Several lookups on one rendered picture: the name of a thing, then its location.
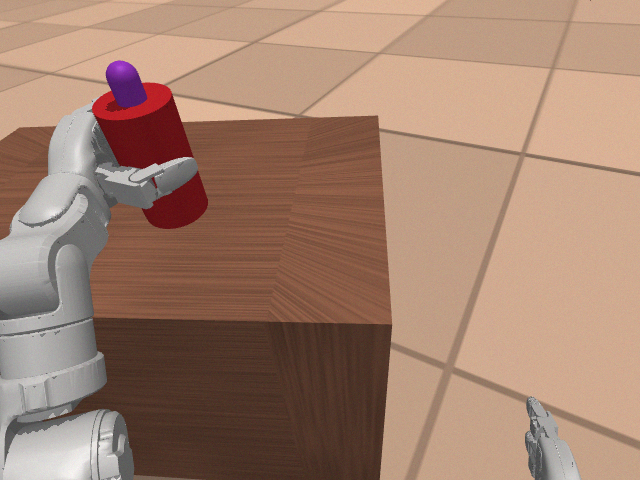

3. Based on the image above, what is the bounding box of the right robot hand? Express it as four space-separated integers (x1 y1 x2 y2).
525 397 582 480

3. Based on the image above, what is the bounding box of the left robot arm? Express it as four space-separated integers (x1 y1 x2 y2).
0 173 134 480

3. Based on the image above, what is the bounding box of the bottle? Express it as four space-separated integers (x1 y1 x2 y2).
92 61 208 229

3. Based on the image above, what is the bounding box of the left robot hand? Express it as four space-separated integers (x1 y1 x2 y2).
48 96 198 209

